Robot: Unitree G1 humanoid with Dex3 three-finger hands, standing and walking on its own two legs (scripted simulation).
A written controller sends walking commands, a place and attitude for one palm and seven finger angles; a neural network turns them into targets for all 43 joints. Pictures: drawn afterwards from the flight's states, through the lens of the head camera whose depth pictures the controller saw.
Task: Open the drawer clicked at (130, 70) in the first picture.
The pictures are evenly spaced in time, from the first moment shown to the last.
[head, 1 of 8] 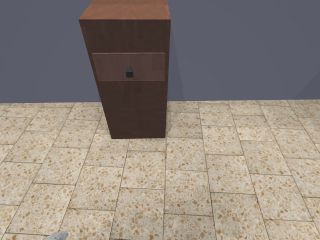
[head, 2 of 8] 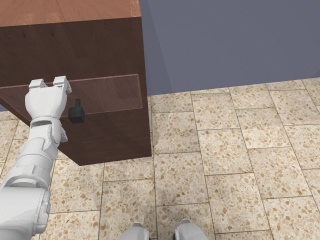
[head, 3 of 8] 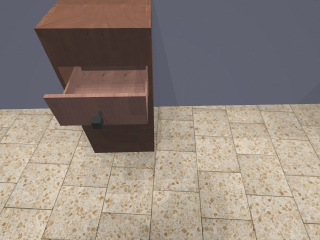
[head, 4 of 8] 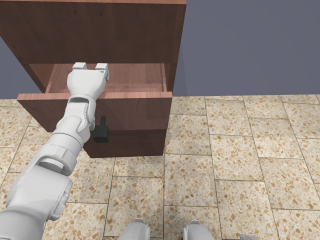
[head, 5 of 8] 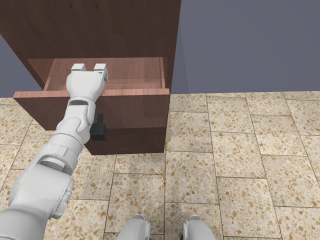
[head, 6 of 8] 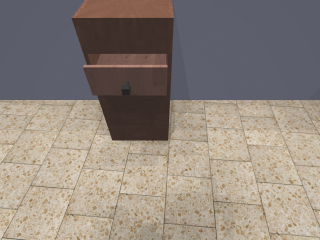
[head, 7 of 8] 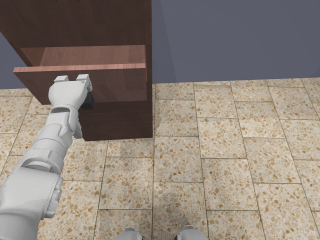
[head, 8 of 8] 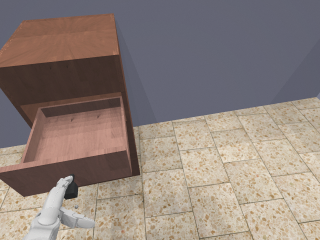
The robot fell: no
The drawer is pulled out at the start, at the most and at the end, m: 0.00 0.30 0.30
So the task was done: yes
